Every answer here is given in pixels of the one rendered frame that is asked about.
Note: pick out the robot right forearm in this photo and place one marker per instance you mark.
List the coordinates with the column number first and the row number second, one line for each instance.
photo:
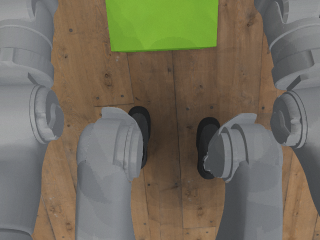
column 292, row 29

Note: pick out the left robot upper arm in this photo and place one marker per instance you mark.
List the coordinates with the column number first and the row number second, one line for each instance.
column 30, row 118

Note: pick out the carton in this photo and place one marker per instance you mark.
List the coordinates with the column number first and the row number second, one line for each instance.
column 161, row 25

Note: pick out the robot left forearm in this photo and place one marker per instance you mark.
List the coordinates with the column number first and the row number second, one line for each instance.
column 26, row 42

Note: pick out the right robot foot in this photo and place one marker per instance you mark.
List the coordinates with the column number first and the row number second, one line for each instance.
column 205, row 131

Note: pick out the right robot upper arm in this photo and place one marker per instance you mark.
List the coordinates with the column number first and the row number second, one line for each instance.
column 295, row 122

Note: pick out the robot foot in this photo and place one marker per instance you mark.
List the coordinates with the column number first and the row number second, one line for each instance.
column 142, row 117
column 205, row 131

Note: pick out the left robot foot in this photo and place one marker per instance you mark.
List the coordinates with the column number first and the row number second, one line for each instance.
column 142, row 117

